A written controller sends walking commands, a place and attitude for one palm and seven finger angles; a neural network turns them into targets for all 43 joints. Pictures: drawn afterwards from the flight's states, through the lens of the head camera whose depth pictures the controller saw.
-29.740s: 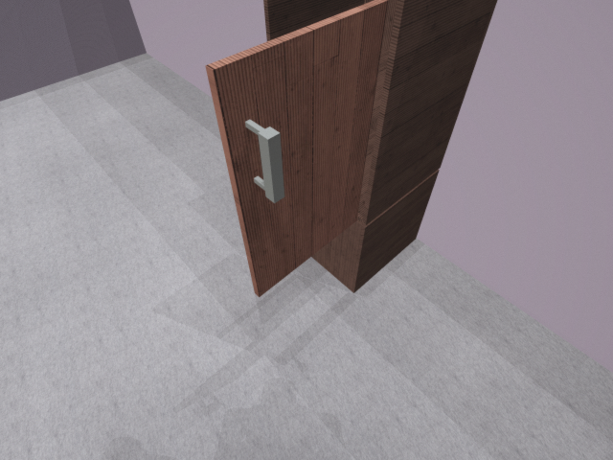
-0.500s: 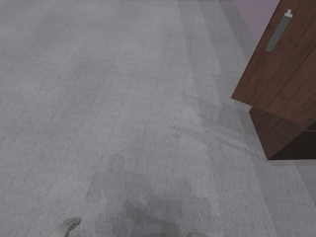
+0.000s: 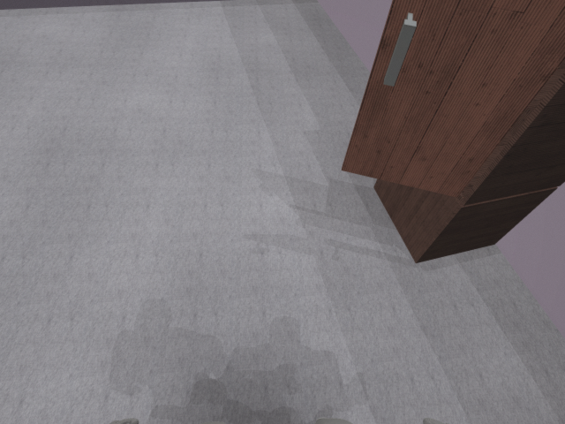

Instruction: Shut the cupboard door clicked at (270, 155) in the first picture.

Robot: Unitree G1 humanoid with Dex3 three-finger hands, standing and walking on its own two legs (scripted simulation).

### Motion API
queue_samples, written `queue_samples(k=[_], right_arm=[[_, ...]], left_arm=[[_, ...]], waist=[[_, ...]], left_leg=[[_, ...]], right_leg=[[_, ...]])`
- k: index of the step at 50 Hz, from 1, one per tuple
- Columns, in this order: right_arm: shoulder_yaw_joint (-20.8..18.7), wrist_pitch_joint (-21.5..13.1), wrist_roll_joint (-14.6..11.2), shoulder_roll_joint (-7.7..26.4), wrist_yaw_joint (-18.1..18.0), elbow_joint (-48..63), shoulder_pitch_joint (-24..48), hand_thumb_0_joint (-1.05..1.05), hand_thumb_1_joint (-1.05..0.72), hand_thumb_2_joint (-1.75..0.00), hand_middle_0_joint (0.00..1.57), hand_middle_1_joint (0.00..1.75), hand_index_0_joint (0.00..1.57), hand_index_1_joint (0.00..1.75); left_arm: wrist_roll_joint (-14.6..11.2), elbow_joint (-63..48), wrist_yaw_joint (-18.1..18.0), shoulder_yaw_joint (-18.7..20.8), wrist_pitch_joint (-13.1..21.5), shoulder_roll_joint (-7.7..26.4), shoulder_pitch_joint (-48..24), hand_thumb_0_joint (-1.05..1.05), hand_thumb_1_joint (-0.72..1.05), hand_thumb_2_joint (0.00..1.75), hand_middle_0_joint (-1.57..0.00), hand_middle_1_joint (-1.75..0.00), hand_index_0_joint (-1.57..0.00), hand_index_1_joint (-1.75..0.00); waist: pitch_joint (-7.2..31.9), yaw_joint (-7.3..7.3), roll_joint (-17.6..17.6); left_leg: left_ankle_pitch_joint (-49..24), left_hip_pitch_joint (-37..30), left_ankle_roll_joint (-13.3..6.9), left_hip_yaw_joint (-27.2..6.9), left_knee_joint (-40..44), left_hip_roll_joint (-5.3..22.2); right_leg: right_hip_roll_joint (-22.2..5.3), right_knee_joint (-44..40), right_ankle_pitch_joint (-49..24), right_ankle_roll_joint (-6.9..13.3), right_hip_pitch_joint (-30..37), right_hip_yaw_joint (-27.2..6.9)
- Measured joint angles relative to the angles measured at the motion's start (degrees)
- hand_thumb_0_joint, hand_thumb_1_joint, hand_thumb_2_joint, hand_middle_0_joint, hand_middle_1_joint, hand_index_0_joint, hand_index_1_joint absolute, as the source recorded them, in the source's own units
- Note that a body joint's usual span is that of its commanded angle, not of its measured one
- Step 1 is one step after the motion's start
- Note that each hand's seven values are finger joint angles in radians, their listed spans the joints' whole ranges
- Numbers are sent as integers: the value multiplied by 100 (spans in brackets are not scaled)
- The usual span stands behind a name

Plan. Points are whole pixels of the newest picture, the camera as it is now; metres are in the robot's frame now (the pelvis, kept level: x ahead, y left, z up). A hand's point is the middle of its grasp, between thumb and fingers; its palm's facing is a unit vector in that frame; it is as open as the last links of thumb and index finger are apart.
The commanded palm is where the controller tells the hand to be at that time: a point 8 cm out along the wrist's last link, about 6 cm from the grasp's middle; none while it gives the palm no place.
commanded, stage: turn to face it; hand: left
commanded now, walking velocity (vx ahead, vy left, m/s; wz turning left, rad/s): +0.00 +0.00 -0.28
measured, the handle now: (399, 49) +0.84 -0.20 +0.09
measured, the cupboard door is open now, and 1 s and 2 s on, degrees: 60 60 60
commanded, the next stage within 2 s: take the last steps up to it in 0.16 s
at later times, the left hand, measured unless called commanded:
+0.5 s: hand out of the picture +0.11 +0.14 -0.16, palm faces -0.11 -0.97 -0.20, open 7.4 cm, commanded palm none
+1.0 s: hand (282, 312) +0.33 +0.01 -0.17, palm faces -0.32 -0.92 -0.22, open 7.4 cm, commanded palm none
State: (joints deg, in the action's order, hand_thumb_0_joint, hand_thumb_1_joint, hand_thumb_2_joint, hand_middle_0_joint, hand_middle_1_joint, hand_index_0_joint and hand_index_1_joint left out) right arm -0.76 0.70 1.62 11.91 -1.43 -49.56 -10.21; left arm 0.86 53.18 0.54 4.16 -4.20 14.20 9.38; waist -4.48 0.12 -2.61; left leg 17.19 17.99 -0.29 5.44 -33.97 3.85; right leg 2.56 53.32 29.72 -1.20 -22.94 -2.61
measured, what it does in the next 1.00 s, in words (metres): walks ahead, turning right: right foot, then left foot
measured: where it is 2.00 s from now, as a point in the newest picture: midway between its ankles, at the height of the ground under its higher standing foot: (354, 373)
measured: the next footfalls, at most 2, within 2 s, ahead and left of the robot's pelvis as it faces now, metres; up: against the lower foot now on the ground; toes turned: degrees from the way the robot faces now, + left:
right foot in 0.24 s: +0.02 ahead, -0.14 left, +0.00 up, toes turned -8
left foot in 0.58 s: +0.12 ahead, +0.07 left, +0.00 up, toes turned -2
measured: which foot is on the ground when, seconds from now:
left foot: down 0.00-0.24, up 0.26-0.56, down 0.58-0.98, up 1.00-1.00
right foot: up 0.00-0.22, down 0.24-0.58, up 0.60-0.96, down 0.98-1.00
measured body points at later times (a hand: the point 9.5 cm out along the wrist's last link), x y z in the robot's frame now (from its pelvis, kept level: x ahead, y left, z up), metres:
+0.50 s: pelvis +0.03 -0.04 +0.01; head +0.05 -0.05 +0.46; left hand +0.11 +0.19 -0.14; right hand +0.03 -0.30 -0.14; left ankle +0.05 +0.08 -0.69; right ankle -0.02 -0.13 -0.73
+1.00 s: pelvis +0.16 -0.15 -0.01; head +0.21 -0.17 +0.44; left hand +0.34 +0.06 -0.15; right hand +0.01 -0.36 -0.16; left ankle +0.08 +0.06 -0.71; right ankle +0.18 -0.28 -0.73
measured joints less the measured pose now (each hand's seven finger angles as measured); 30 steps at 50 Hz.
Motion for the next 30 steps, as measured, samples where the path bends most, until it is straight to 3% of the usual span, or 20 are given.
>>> queue_samples(k=[2,4,9,11,12,13,16,18,20,23,27,29,30], right_arm=[[26,2,24,-46,-16,-11,-82,0,-90,-90,20,30,20,30],[26,11,30,-63,-27,-59,-154,0,-90,-90,20,30,20,30],[-51,53,29,-16,2,-241,-298,0,-90,-90,20,30,20,30],[-97,86,7,33,19,-326,-373,0,-90,-90,20,30,20,30],[-122,107,-17,47,32,-358,-432,0,-90,-90,20,30,20,30],[-154,140,-43,84,41,-408,-445,0,-90,-90,20,30,20,30],[-230,294,-67,233,-6,-584,-358,0,-90,-90,20,30,20,30],[-243,297,-57,256,-4,-655,-329,1,-90,-90,20,30,20,30],[-240,256,-39,234,36,-668,-344,1,-90,-90,20,30,20,30],[-234,195,-11,152,94,-646,-384,1,-90,-90,20,30,20,30],[-205,49,-1,34,102,-580,-402,1,-90,-90,20,30,20,30],[-167,-116,24,34,76,-508,-452,1,-90,-90,20,30,20,30],[-149,-186,58,2,48,-499,-449,0,-90,-90,20,30,20,30]], left_arm=[[6,-1,39,32,-16,32,-40,1,91,90,-20,-30,-20,-30],[4,-20,66,41,-24,32,-72,1,91,90,-20,-30,-20,-30],[5,-27,80,-5,-5,-40,-139,1,91,90,-20,-30,-20,-30],[5,-29,82,-35,47,-79,-141,1,91,90,-20,-30,-20,-30],[13,-53,84,-54,98,-69,-103,1,91,90,-20,-30,-20,-30],[33,-29,61,-59,165,-96,-88,1,91,90,-20,-30,-20,-30],[40,80,-6,-129,264,-293,-58,1,91,90,-20,-30,-20,-30],[28,136,-36,-147,285,-375,13,1,91,90,-20,-30,-20,-30],[32,205,-46,-157,294,-412,101,1,91,90,-20,-30,-20,-30],[54,310,-21,-152,313,-412,234,1,91,90,-20,-30,-20,-30],[60,445,39,-103,311,-345,405,1,91,90,-20,-30,-20,-30],[24,490,73,-77,275,-313,535,1,91,90,-20,-30,-20,-30],[18,526,91,-61,236,-274,562,1,91,90,-20,-30,-20,-30]], waist=[[-19,-3,22],[-29,-8,89],[-29,-87,314],[-9,-117,397],[40,-118,368],[69,-113,398],[37,-168,615],[40,-179,609],[85,-191,544],[186,-171,399],[259,-91,196],[329,-94,168],[326,-117,91]], left_leg=[[-75,-144,28,65,199,67],[-155,-263,49,126,374,139],[-127,-379,161,291,413,330],[-7,-343,240,342,217,399],[96,-284,289,393,43,393],[351,-176,311,379,-223,399],[1254,313,313,-109,-1537,195],[1188,596,353,-196,-2267,75],[993,741,382,-142,-2484,48],[827,706,387,-24,-2010,57],[507,248,324,61,-614,19],[43,-73,190,80,172,33],[-79,-52,84,135,64,35]], right_leg=[[-80,595,-49,-70,-184,166],[-180,605,-123,-117,-200,302],[-310,-594,-322,-95,202,520],[-305,-1448,-870,-46,552,590],[-339,-1948,-1238,27,759,564],[-321,-2054,-1095,125,802,532],[-217,-1996,-1019,290,808,524],[-200,-2250,-1167,312,956,491],[-185,-2510,-1283,335,1107,470],[-155,-2757,-1345,366,1263,448],[-82,-2699,-1212,359,1338,372],[-5,-2227,-899,349,1162,316],[-17,-1686,-580,340,959,279]])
